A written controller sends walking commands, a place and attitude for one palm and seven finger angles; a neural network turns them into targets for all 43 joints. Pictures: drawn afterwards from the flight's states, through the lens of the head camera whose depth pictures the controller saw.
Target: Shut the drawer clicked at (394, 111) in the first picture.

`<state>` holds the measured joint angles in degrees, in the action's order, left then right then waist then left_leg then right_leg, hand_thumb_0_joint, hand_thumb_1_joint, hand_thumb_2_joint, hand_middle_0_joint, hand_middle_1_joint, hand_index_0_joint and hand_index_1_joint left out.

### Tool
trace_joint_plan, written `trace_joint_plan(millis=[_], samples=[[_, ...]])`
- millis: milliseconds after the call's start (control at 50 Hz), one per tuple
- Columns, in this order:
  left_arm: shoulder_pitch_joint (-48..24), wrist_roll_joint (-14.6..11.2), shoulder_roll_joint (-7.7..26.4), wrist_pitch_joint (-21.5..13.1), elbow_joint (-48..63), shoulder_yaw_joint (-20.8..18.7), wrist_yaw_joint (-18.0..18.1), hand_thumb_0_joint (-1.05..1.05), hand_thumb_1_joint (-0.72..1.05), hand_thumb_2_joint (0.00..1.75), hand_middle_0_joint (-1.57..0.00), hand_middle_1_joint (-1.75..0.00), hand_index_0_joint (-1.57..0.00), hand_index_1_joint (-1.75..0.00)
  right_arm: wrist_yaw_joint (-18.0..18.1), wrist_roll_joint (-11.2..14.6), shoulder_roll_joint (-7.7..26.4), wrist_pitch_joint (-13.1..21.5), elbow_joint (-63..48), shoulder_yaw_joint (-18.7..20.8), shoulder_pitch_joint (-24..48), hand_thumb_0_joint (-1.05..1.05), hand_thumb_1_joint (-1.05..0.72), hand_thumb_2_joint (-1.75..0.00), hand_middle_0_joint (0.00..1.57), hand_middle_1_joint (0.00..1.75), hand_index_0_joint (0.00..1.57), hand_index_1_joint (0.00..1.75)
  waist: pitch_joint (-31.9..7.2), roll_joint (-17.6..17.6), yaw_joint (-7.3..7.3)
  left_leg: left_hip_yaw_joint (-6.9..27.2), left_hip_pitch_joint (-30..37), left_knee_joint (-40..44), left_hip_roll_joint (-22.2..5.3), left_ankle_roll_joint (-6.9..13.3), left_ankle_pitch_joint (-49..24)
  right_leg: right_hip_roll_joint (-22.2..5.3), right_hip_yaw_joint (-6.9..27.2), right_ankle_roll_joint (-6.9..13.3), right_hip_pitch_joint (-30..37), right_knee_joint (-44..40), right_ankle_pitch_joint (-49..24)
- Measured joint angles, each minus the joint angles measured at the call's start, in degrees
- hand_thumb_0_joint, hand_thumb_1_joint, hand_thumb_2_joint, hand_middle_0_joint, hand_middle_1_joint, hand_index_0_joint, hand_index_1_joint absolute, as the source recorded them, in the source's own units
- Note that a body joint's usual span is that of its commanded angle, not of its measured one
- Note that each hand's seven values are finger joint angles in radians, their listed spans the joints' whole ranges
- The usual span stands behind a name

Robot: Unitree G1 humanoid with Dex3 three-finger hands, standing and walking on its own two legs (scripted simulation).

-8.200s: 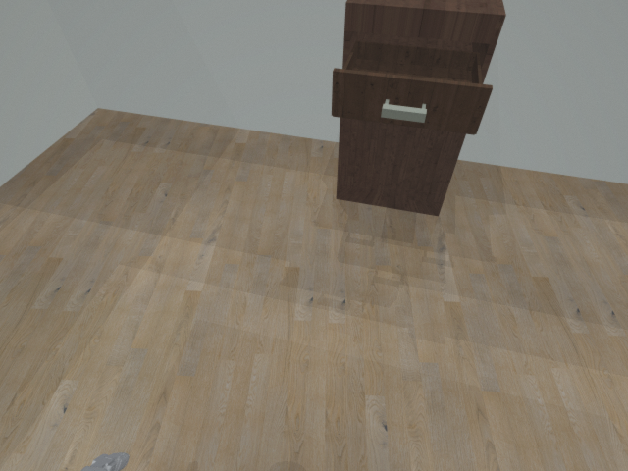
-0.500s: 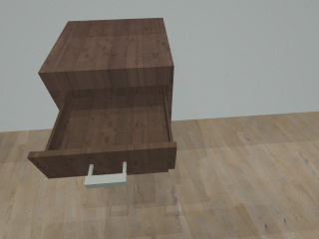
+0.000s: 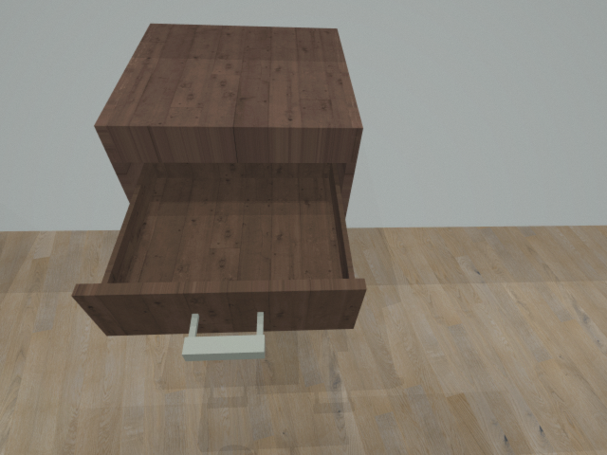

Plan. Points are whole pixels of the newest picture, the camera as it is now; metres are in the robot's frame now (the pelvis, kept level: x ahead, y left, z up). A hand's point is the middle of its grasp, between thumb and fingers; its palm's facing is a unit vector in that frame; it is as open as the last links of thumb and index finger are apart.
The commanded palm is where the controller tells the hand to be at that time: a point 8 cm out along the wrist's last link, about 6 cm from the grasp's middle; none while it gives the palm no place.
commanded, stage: raise the hand and make a fist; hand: left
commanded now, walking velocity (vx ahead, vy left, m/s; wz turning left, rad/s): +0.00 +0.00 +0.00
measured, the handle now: (226, 333) +0.30 +0.14 -0.08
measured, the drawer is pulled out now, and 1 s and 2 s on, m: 0.29 0.29 0.29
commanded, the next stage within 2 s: bring the fist close to the handle in 1.84 s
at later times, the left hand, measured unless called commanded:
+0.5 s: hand out of the picture +0.12 +0.13 -0.03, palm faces +0.21 -0.98 -0.03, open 5.2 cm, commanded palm +0.09 +0.18 -0.04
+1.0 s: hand out of the picture +0.12 +0.11 -0.01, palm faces +0.10 -0.99 +0.01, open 3.2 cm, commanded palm +0.08 +0.16 -0.01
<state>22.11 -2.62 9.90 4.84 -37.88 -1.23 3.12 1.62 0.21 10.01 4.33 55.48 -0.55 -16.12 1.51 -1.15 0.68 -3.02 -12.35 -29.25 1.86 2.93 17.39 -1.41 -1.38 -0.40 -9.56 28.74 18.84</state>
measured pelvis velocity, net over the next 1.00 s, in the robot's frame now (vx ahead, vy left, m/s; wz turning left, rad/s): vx -0.04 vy -0.03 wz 0.03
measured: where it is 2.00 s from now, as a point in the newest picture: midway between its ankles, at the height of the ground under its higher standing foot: outside the picture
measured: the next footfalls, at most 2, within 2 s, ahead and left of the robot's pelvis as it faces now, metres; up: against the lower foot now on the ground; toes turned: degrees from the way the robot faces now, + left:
none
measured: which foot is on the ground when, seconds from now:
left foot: down 0.00-1.00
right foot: down 0.00-1.00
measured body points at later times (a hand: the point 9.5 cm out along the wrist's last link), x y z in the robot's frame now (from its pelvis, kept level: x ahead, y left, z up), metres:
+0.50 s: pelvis -0.05 -0.04 -0.10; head +0.01 -0.04 +0.35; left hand +0.10 +0.19 -0.03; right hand +0.20 -0.24 -0.15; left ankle -0.02 +0.08 -0.74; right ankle -0.03 -0.10 -0.74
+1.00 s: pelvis -0.04 -0.03 -0.08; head +0.02 -0.04 +0.37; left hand +0.11 +0.16 -0.01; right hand +0.16 -0.27 -0.15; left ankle -0.02 +0.08 -0.74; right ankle -0.03 -0.10 -0.74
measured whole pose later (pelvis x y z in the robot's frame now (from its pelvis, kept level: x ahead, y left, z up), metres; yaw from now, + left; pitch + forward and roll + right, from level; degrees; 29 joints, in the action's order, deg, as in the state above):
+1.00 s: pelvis -0.04 -0.03 -0.08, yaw +2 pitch +14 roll -1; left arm 42.2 -10.2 6.6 -28.1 14.2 3.3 -4.4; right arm 2.2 0.9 14.0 9.0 27.6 2.7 -13.3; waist -8.8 1.9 0.1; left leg -0.3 -49.1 -64.2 0.2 1.1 29.5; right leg 0.8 -6.8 4.3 -47.3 63.2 30.6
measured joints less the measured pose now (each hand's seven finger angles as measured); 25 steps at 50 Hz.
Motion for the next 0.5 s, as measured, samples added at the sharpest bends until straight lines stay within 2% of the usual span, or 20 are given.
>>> trace_joint_plan(millis=[20, 60, 100, 140, 200, 220, 240, 260, 300, 340, 380, 440, 500], samples=[[3.3, -1.1, 0.2, -1.1, 10.0, 0.0, 1.3, 0.01, 0.91, 0.9, -0.21, -0.31, -0.21, -0.3, 0.3, 0.2, 0.0, 2.9, -2.0, 0.0, -1.0, 0.01, -0.92, -0.89, 0.2, 0.3, 0.2, 0.3, -0.6, -0.4, 0.15, -0.5, 0.0, 0.9, 0.4, -0.1, -0.4, -0.5, 0.0, 0.5, -1.9, 2.9, 0.2], [6.2, -2.9, 0.4, -4.3, 24.1, 0.0, 2.8, 0.01, 0.91, 0.9, -0.22, -0.32, -0.22, -0.32, 0.2, 0.3, 0.1, 7.3, -6.0, 0.6, -1.9, 0.01, -0.92, -0.89, 0.2, 0.3, 0.2, 0.3, -2.1, -0.7, -0.92, -0.4, -1.4, 1.0, 1.6, -0.1, -1.1, -1.0, -0.7, 0.9, -5.6, 7.3, 1.0], [5.1, -4.4, -0.1, -9.7, 31.4, -1.0, 1.5, 0.01, 0.91, 0.9, -0.24, -0.34, -0.23, -0.34, -0.6, -0.3, 0.6, 9.4, -10.0, 1.3, -1.4, 0.01, -0.92, -0.89, 0.2, 0.3, 0.2, 0.3, -3.6, -0.6, -2.02, 0.0, -5.8, -3.0, 2.4, 0.1, -0.2, -0.8, -1.8, 1.4, -9.8, 8.5, 2.1], [3.6, -6.1, -1.7, -17.2, 34.0, -2.3, -1.6, 0.01, 0.91, 0.9, -0.26, -0.37, -0.26, -0.36, -1.6, -0.7, 1.7, 9.7, -13.2, 1.8, 0.6, 0.01, -0.91, -0.89, 0.2, 0.3, 0.2, 0.3, -5.9, 0.7, -2.41, -0.1, -12.2, -9.5, 1.7, 0.1, 2.3, -0.3, -2.1, 1.9, -15.2, 12.6, 3.1], [3.7, -8.9, -3.5, -30.0, 35.2, -3.0, -8.3, 0.0, 0.91, 0.9, -0.3, -0.41, -0.3, -0.41, -2.8, -1.1, 2.4, 9.2, -16.9, 2.9, 4.5, 0.01, -0.91, -0.89, 0.2, 0.3, 0.2, 0.3, -9.8, 0.9, -2.05, -0.7, -22.9, -19.9, 0.1, -0.2, 6.4, 0.8, -1.9, 2.6, -25.8, 22.0, 6.4], [4.1, -9.2, -3.9, -33.4, 35.3, -2.9, -10.3, 0.0, 0.91, 0.9, -0.32, -0.43, -0.32, -0.43, -3.0, -1.0, 2.5, 8.9, -18.2, 3.3, 5.7, 0.01, -0.91, -0.89, 0.2, 0.3, 0.2, 0.3, -10.5, 0.6, -1.7, -0.7, -26.1, -23.2, -0.4, -0.3, 7.0, 1.2, -1.9, 2.9, -29.0, 25.2, 7.6], [4.8, -9.3, -4.2, -35.5, 35.5, -2.6, -11.7, 0.0, 0.91, 0.9, -0.34, -0.45, -0.33, -0.45, -3.2, -0.9, 2.8, 8.5, -19.7, 3.7, 6.8, 0.01, -0.91, -0.89, 0.2, 0.3, 0.2, 0.3, -10.8, 0.4, -1.31, -0.6, -28.9, -26.3, -0.8, -0.6, 7.3, 1.5, -2.1, 3.4, -31.7, 28.2, 8.6], [5.7, -9.3, -4.4, -36.2, 35.8, -2.2, -12.6, 0.0, 0.91, 0.9, -0.35, -0.47, -0.35, -0.47, -3.2, -0.6, 3.1, 8.0, -21.2, 4.0, 7.8, 0.01, -0.91, -0.89, 0.2, 0.3, 0.2, 0.3, -11.0, 0.1, -0.89, -0.5, -31.3, -29.3, -1.1, -0.9, 9.0, 1.6, -2.2, 3.5, -34.1, 31.0, 9.6], [8.0, -9.1, -4.2, -34.9, 36.7, -1.2, -13.0, 0.0, 0.91, 0.9, -0.39, -0.51, -0.39, -0.51, -2.6, 0.0, 3.7, 6.9, -24.4, 4.3, 9.1, 0.01, -0.91, -0.9, 0.2, 0.3, 0.2, 0.3, -11.1, -0.2, -0.03, 0.0, -35.3, -34.0, -1.3, -1.2, 11.6, 1.6, -2.8, 4.1, -37.8, 35.3, 11.3], [10.5, -8.4, -3.3, -32.4, 38.4, -0.5, -11.5, 0.0, 0.91, 0.9, -0.43, -0.55, -0.43, -0.55, -1.8, 0.2, 4.1, 6.2, -27.0, 4.3, 9.4, 0.01, -0.91, -0.9, 0.2, 0.3, 0.2, 0.3, -11.2, -0.1, 0.92, 0.9, -38.2, -37.1, -1.5, -1.2, 12.5, 1.7, -3.8, 4.6, -40.2, 38.0, 12.4], [13.0, -8.3, -2.4, -31.6, 40.7, -0.6, -9.1, 0.01, 0.9, 0.9, -0.47, -0.59, -0.47, -0.59, -1.2, 0.2, 3.8, 6.0, -28.6, 4.0, 9.4, 0.01, -0.91, -0.9, 0.19, 0.3, 0.2, 0.3, -11.2, 0.3, 1.64, 2.0, -39.7, -38.9, -1.7, -2.1, 13.2, 1.9, -4.9, 5.2, -41.2, 39.2, 13.1], [15.0, -8.8, -1.7, -33.8, 44.4, -1.3, -6.7, 0.02, 0.9, 0.9, -0.53, -0.66, -0.53, -0.66, -0.5, 0.0, 3.0, 6.4, -29.1, 2.6, 8.5, 0.01, -0.91, -0.9, 0.19, 0.3, 0.2, 0.3, -11.3, 1.1, 2.14, 3.7, -41.1, -40.3, -2.1, -2.8, 13.5, 2.3, -6.6, 5.8, -41.6, 39.6, 13.4], [13.3, -9.4, -1.6, -36.1, 46.5, -1.0, -7.8, 0.02, 0.9, 0.9, -0.59, -0.72, -0.59, -0.72, -0.4, 0.0, 2.3, 7.1, -28.2, 0.8, 7.5, 0.01, -0.91, -0.9, 0.19, 0.3, 0.2, 0.3, -11.2, 2.2, 1.97, 5.0, -41.9, -40.8, -2.2, -3.2, 13.4, 2.6, -7.9, 6.2, -41.8, 39.3, 13.3]])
